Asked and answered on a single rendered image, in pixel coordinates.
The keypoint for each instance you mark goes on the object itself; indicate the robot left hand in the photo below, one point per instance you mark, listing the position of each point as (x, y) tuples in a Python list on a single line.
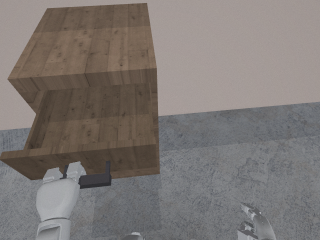
[(57, 197)]

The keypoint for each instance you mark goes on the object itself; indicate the drawer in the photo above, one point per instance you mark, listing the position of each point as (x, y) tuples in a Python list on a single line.
[(90, 125)]

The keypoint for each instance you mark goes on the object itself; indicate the cabinet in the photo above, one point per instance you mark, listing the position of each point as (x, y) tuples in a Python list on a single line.
[(90, 46)]

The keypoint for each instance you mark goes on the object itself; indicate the robot right hand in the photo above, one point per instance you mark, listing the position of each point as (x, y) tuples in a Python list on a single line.
[(260, 229)]

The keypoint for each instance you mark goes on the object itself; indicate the handle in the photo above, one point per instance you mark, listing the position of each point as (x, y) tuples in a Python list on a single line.
[(93, 180)]

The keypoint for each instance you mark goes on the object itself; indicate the robot left forearm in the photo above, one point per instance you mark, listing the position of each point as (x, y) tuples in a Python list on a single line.
[(57, 228)]

